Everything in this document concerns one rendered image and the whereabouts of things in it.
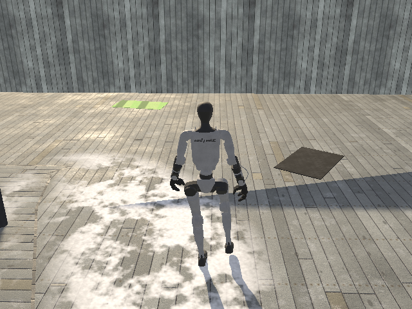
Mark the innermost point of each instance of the left robot upper arm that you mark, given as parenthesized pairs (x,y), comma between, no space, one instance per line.
(182,145)

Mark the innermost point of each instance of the right robot upper arm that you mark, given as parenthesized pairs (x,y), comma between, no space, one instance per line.
(229,146)

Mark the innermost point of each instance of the humanoid robot head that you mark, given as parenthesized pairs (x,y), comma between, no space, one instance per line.
(205,110)

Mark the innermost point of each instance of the left robot forearm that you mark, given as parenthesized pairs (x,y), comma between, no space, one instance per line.
(176,170)

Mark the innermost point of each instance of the left robot shin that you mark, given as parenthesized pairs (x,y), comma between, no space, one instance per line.
(198,236)

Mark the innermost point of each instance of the robot left hand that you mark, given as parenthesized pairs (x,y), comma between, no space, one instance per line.
(179,181)

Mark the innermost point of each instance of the right robot forearm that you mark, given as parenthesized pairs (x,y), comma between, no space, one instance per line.
(238,173)

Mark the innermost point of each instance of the robot right hand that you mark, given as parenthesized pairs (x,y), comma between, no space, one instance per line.
(243,191)

